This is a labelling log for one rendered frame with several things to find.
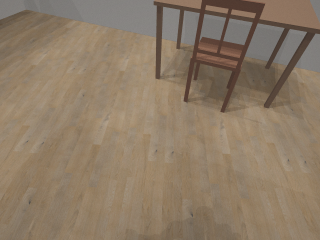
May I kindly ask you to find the table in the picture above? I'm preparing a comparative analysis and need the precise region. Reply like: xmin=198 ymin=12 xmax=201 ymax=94
xmin=153 ymin=0 xmax=320 ymax=108

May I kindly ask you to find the chair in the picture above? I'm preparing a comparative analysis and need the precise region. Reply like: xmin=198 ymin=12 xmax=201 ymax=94
xmin=183 ymin=0 xmax=266 ymax=113

